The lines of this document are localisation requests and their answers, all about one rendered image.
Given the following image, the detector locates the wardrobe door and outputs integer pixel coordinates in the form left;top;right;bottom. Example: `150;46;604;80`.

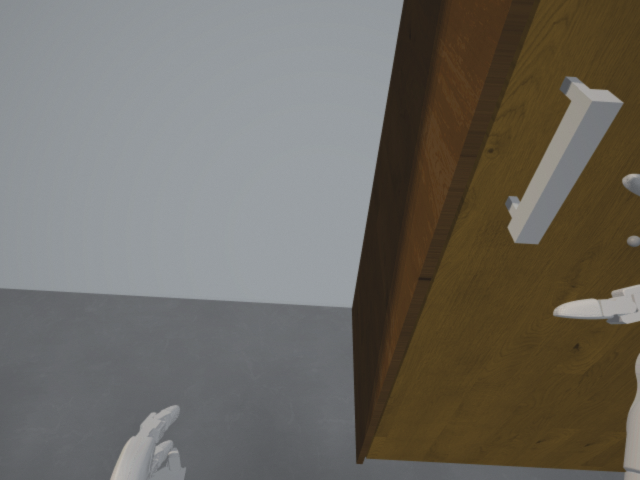
366;0;640;472

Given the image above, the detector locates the robot right hand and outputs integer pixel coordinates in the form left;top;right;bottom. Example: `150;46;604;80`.
553;174;640;324

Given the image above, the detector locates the robot left hand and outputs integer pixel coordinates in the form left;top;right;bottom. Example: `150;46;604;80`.
110;405;186;480

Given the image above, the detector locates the handle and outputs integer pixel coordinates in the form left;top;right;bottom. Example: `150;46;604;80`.
505;76;624;244

